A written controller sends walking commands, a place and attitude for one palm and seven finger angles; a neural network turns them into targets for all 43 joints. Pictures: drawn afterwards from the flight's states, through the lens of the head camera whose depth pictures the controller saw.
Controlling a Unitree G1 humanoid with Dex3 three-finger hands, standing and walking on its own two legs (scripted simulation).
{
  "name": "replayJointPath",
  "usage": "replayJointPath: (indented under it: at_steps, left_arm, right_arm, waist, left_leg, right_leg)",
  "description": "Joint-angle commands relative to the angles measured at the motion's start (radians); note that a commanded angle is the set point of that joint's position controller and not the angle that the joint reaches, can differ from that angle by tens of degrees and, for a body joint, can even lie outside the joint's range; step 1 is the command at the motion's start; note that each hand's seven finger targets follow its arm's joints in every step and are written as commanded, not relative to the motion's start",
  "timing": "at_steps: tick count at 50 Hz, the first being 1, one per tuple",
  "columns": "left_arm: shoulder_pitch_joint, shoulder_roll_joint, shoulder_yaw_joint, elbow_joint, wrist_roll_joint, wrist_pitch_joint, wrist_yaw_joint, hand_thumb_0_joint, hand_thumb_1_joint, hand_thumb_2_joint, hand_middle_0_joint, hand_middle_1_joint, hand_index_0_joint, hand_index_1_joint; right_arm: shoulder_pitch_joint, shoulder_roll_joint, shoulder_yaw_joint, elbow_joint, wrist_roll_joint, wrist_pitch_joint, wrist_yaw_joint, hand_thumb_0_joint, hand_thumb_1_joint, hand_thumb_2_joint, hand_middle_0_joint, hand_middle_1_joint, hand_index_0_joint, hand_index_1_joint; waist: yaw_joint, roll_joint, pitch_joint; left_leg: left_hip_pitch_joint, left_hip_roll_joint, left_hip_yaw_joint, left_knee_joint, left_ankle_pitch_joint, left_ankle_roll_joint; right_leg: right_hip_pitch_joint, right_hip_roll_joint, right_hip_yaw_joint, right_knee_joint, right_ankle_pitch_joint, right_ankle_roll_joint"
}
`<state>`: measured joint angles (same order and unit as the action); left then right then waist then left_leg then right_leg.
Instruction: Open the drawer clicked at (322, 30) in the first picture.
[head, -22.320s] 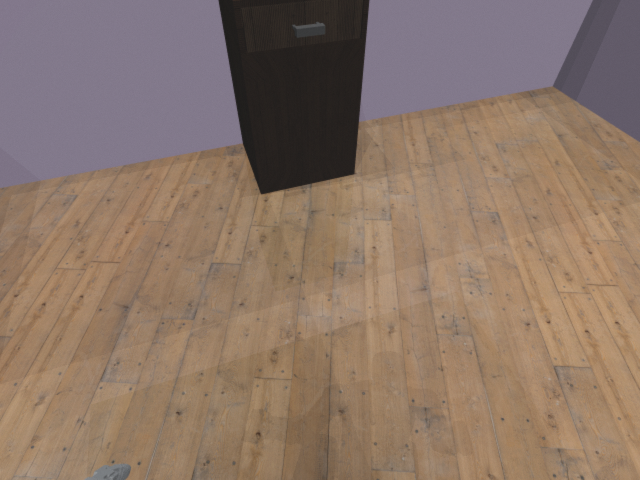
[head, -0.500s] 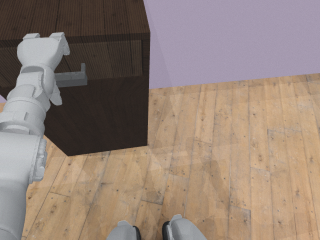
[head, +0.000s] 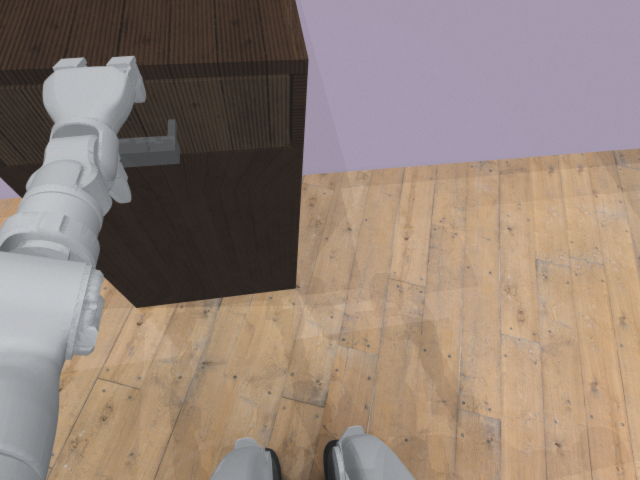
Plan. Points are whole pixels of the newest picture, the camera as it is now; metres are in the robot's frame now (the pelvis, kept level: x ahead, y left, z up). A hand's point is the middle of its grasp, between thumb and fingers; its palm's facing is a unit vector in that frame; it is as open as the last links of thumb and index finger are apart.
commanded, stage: move the hooked fingers above the handle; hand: left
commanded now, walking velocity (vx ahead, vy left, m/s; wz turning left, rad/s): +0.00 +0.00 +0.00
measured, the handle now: (140, 139) +0.59 +0.19 +0.01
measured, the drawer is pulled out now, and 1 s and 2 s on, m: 0.00 0.00 0.00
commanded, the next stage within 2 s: lower the fingers behind the handle in 0.54 s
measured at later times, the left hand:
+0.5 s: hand (111, 131) +0.55 +0.20 +0.07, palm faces -0.01 -0.02 -1.00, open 13.5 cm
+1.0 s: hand (113, 132) +0.55 +0.20 +0.07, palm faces +0.01 -0.02 -1.00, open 13.5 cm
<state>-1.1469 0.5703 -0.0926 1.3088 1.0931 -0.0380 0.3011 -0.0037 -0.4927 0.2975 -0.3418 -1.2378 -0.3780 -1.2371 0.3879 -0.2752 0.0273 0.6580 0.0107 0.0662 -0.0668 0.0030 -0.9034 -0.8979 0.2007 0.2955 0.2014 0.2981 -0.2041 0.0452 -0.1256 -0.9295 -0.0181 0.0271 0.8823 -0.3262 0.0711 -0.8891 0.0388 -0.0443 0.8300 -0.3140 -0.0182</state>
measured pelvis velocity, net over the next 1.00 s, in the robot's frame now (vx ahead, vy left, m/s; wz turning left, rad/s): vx -0.01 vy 0.00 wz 0.00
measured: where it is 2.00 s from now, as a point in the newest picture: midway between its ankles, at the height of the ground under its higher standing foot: outside the picture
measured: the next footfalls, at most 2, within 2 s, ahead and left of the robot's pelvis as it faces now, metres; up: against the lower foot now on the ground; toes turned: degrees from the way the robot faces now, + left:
none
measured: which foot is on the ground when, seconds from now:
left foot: down 0.00-1.00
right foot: down 0.00-1.00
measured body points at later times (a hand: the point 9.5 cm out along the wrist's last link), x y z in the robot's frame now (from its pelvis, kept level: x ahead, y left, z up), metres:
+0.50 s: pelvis +0.00 +0.00 +0.00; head +0.12 +0.01 +0.43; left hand +0.54 +0.20 +0.13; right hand -0.02 -0.27 -0.11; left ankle +0.04 +0.07 -0.69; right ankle +0.04 -0.11 -0.69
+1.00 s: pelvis -0.01 +0.00 -0.01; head +0.11 +0.02 +0.43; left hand +0.54 +0.20 +0.13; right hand -0.02 -0.27 -0.12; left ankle +0.04 +0.07 -0.69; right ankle +0.04 -0.11 -0.69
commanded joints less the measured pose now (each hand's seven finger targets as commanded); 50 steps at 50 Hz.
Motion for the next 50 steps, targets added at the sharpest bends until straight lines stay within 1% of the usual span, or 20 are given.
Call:
replayJointPath:
  at_steps: [1, 3, 4, 6, 9, 11, 16, 17, 19, 22, 26, 27, 29, 31, 33, 36, 41, 45, 46, 50]
  left_arm:
    - [-0.492, 0.257, 0.024, -0.142, -0.004, 0.059, 0.002, 0.0, -0.5, 0.3, -0.3, -1.2, -0.3, -1.2]
    - [-0.487, 0.272, 0.034, -0.135, -0.003, 0.064, 0.0, 0.0, -0.5, 0.3, -0.3, -1.2, -0.3, -1.2]
    - [-0.491, 0.271, 0.035, -0.13, -0.007, 0.064, -0.003, 0.0, -0.5, 0.3, -0.3, -1.2, -0.3, -1.2]
    - [-0.486, 0.281, 0.04, -0.138, -0.005, 0.062, -0.005, 0.0, -0.5, 0.3, -0.3, -1.2, -0.3, -1.2]
    - [-0.472, 0.296, 0.051, -0.121, -0.011, 0.061, -0.013, 0.0, -0.5, 0.3, -0.3, -1.2, -0.3, -1.2]
    - [-0.467, 0.308, 0.053, -0.13, -0.01, 0.057, -0.014, 0.0, -0.5, 0.3, -0.3, -1.2, -0.3, -1.2]
    - [-0.453, 0.312, 0.055, -0.131, -0.014, 0.043, -0.019, 0.0, -0.5, 0.3, -0.3, -1.2, -0.3, -1.2]
    - [-0.451, 0.338, 0.074, -0.13, -0.012, 0.041, -0.018, 0.0, -0.5, 0.3, -0.3, -1.2, -0.3, -1.2]
    - [-0.456, 0.301, 0.053, -0.127, -0.018, 0.041, -0.016, 0.0, -0.5, 0.3, -0.3, -1.2, -0.3, -1.2]
    - [-0.466, 0.319, 0.062, -0.139, -0.008, 0.04, -0.009, 0.0, -0.5, 0.3, -0.3, -1.2, -0.3, -1.2]
    - [-0.483, 0.306, 0.059, -0.149, -0.002, 0.045, 0.004, 0.0, -0.5, 0.3, -0.3, -1.2, -0.3, -1.2]
    - [-0.488, 0.288, 0.051, -0.15, -0.005, 0.047, 0.005, 0.0, -0.5, 0.3, -0.3, -1.2, -0.3, -1.2]
    - [-0.49, 0.314, 0.073, -0.155, -0.006, 0.047, 0.009, 0.0, -0.5, 0.3, -0.3, -1.2, -0.3, -1.2]
    - [-0.473, 0.3, 0.061, -0.13, -0.003, 0.054, 0.009, 0.0, -0.5, 0.3, -0.3, -1.2, -0.3, -1.2]
    - [-0.488, 0.293, 0.054, -0.143, 0.0, 0.054, 0.009, 0.0, -0.5, 0.3, -0.3, -1.2, -0.3, -1.2]
    - [-0.461, 0.238, 0.024, -0.102, 0.0, 0.062, 0.009, 0.0, -0.5, 0.3, -0.3, -1.2, -0.3, -1.2]
    - [-0.449, 0.26, 0.039, -0.075, 0.011, 0.073, 0.01, 0.0, -0.5, 0.3, -0.3, -1.2, -0.3, -1.2]
    - [-0.421, 0.255, 0.03, -0.049, 0.017, 0.081, 0.0, 0.0, -0.5, 0.3, -0.3, -1.2, -0.3, -1.2]
    - [-0.426, 0.229, 0.011, -0.047, 0.014, 0.085, -0.003, 0.0, -0.5, 0.3, -0.3, -1.2, -0.3, -1.2]
    - [-0.419, 0.238, 0.012, -0.026, 0.02, 0.094, -0.011, 0.0, -0.5, 0.3, -0.3, -1.2, -0.3, -1.2]
  right_arm:
    - [0.165, -0.185, -0.069, -0.033, 0.003, -0.015, -0.018, 0.0, -0.9, -0.9, 0.2, 0.3, 0.2, 0.3]
    - [0.164, -0.185, -0.067, -0.034, 0.003, -0.014, -0.018, 0.0, -0.9, -0.9, 0.2, 0.3, 0.2, 0.3]
    - [0.167, -0.185, -0.067, -0.032, 0.003, -0.013, -0.019, 0.0, -0.9, -0.9, 0.2, 0.3, 0.2, 0.3]
    - [0.167, -0.184, -0.067, -0.034, 0.003, -0.014, -0.02, 0.0, -0.9, -0.9, 0.2, 0.3, 0.2, 0.3]
    - [0.166, -0.184, -0.062, -0.035, 0.004, -0.012, -0.024, 0.0, -0.9, -0.9, 0.2, 0.3, 0.2, 0.3]
    - [0.162, -0.183, -0.062, -0.04, 0.006, -0.014, -0.024, 0.0, -0.9, -0.9, 0.2, 0.3, 0.2, 0.3]
    - [0.162, -0.181, -0.061, -0.044, 0.008, -0.014, -0.026, 0.0, -0.9, -0.9, 0.2, 0.3, 0.2, 0.3]
    - [0.165, -0.184, -0.059, -0.042, 0.006, -0.013, -0.026, 0.0, -0.9, -0.9, 0.2, 0.3, 0.2, 0.3]
    - [0.164, -0.18, -0.062, -0.044, 0.007, -0.013, -0.025, 0.0, -0.9, -0.9, 0.2, 0.3, 0.2, 0.3]
    - [0.169, -0.187, -0.063, -0.043, 0.005, -0.016, -0.024, 0.0, -0.9, -0.9, 0.2, 0.3, 0.2, 0.3]
    - [0.174, -0.185, -0.067, -0.037, 0.001, -0.016, -0.02, 0.0, -0.9, -0.9, 0.2, 0.3, 0.2, 0.3]
    - [0.176, -0.185, -0.069, -0.036, -0.001, -0.016, -0.019, 0.0, -0.9, -0.9, 0.2, 0.3, 0.2, 0.3]
    - [0.176, -0.185, -0.069, -0.034, -0.003, -0.013, -0.017, 0.0, -0.9, -0.9, 0.2, 0.3, 0.2, 0.3]
    - [0.173, -0.185, -0.069, -0.031, 0.0, -0.014, -0.017, 0.0, -0.9, -0.9, 0.2, 0.3, 0.2, 0.3]
    - [0.174, -0.185, -0.069, -0.03, -0.002, -0.015, -0.016, 0.0, -0.9, -0.9, 0.2, 0.3, 0.2, 0.3]
    - [0.174, -0.185, -0.069, -0.027, -0.002, -0.015, -0.013, 0.0, -0.9, -0.9, 0.2, 0.3, 0.2, 0.3]
    - [0.176, -0.189, -0.069, -0.022, -0.005, -0.012, -0.012, 0.0, -0.9, -0.9, 0.2, 0.3, 0.2, 0.3]
    - [0.175, -0.188, -0.067, -0.029, -0.003, -0.007, -0.012, 0.0, -0.9, -0.9, 0.2, 0.3, 0.2, 0.3]
    - [0.172, -0.186, -0.066, -0.03, -0.002, -0.006, -0.011, 0.0, -0.9, -0.9, 0.2, 0.3, 0.2, 0.3]
    - [0.168, -0.19, -0.063, -0.037, 0.0, -0.007, -0.013, 0.0, -0.9, -0.9, 0.2, 0.3, 0.2, 0.3]
  waist:
    - [-0.056, 0.026, -0.337]
    - [-0.053, 0.035, -0.331]
    - [-0.056, 0.005, -0.335]
    - [-0.05, 0.036, -0.344]
    - [-0.052, -0.008, -0.322]
    - [-0.045, 0.024, -0.327]
    - [-0.043, 0.013, -0.323]
    - [-0.037, 0.017, -0.323]
    - [-0.047, 0.003, -0.31]
    - [-0.042, 0.025, -0.332]
    - [-0.044, 0.043, -0.356]
    - [-0.048, 0.025, -0.359]
    - [-0.04, 0.034, -0.37]
    - [-0.045, 0.013, -0.341]
    - [-0.042, 0.043, -0.35]
    - [-0.056, 0.014, -0.306]
    - [-0.058, 0.003, -0.306]
    - [-0.055, 0.002, -0.308]
    - [-0.061, 0.001, -0.288]
    - [-0.065, -0.002, -0.284]
  left_leg:
    - [0.297, 0.011, -0.074, -0.137, -0.1, -0.009]
    - [0.296, 0.011, -0.073, -0.136, -0.101, -0.01]
    - [0.293, 0.013, -0.078, -0.136, -0.096, -0.008]
    - [0.292, 0.009, -0.069, -0.131, -0.089, -0.008]
    - [0.263, 0.01, -0.069, -0.134, -0.099, -0.006]
    - [0.254, 0.005, -0.059, -0.131, -0.11, -0.006]
    - [0.244, 0.005, -0.059, -0.129, -0.104, -0.006]
    - [0.24, 0.006, -0.062, -0.128, -0.106, -0.007]
    - [0.248, 0.007, -0.063, -0.131, -0.104, -0.006]
    - [0.266, 0.009, -0.076, -0.133, -0.11, -0.009]
    - [0.299, 0.011, -0.081, -0.127, -0.082, -0.011]
    - [0.299, 0.011, -0.081, -0.128, -0.084, -0.01]
    - [0.292, 0.009, -0.074, -0.124, -0.064, -0.01]
    - [0.279, 0.009, -0.076, -0.13, -0.089, -0.01]
    - [0.292, 0.009, -0.078, -0.131, -0.084, -0.012]
    - [0.282, 0.012, -0.086, -0.133, -0.099, -0.012]
    - [0.249, 0.01, -0.074, -0.111, -0.088, -0.008]
    - [0.224, 0.006, -0.067, -0.097, -0.087, -0.008]
    - [0.217, 0.008, -0.067, -0.099, -0.1, -0.009]
    - [0.198, 0.01, -0.072, -0.089, -0.128, -0.007]
  right_leg:
    - [0.076, 0.013, 0.028, -0.143, -0.076, 0.003]
    - [0.075, 0.014, 0.028, -0.142, -0.078, 0.002]
    - [0.084, 0.014, 0.027, -0.144, -0.075, 0.002]
    - [0.087, 0.014, 0.03, -0.142, -0.072, 0.002]
    - [0.106, 0.013, 0.032, -0.149, -0.079, 0.003]
    - [0.112, 0.012, 0.039, -0.151, -0.088, 0.004]
    - [0.119, 0.013, 0.038, -0.149, -0.084, 0.004]
    - [0.118, 0.012, 0.037, -0.144, -0.086, 0.003]
    - [0.107, 0.013, 0.034, -0.149, -0.084, 0.003]
    - [0.087, 0.014, 0.029, -0.135, -0.087, 0.002]
    - [0.078, 0.015, 0.027, -0.132, -0.07, 0.0]
    - [0.082, 0.016, 0.025, -0.135, -0.071, 0.002]
    - [0.104, 0.016, 0.029, -0.138, -0.061, 0.0]
    - [0.096, 0.016, 0.028, -0.143, -0.074, 0.002]
    - [0.087, 0.015, 0.027, -0.138, -0.073, 0.0]
    - [0.05, 0.017, 0.019, -0.136, -0.079, 0.0]
    - [0.05, 0.016, 0.024, -0.125, -0.075, 0.0]
    - [0.049, 0.016, 0.025, -0.118, -0.081, -0.001]
    - [0.035, 0.016, 0.021, -0.117, -0.088, -0.001]
    - [0.01, 0.015, 0.021, -0.101, -0.108, -0.001]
